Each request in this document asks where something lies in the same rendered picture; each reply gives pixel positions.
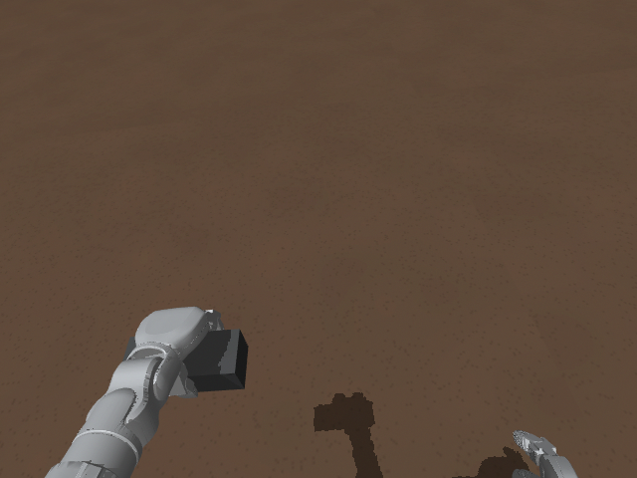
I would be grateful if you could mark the carton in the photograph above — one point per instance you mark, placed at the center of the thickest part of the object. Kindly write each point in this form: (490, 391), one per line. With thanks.
(219, 362)

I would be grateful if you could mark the left robot hand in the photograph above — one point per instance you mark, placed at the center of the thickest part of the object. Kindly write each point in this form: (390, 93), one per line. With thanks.
(181, 329)

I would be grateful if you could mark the right robot hand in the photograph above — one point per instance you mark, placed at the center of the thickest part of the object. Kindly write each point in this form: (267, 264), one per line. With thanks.
(543, 454)

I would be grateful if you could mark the left robot arm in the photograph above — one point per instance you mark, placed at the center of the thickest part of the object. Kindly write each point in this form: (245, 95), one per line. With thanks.
(124, 420)

